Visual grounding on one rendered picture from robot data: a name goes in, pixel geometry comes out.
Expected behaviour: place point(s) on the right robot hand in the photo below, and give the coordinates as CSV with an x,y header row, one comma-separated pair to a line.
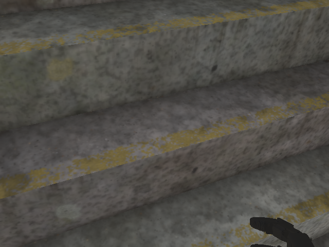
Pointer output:
x,y
281,229

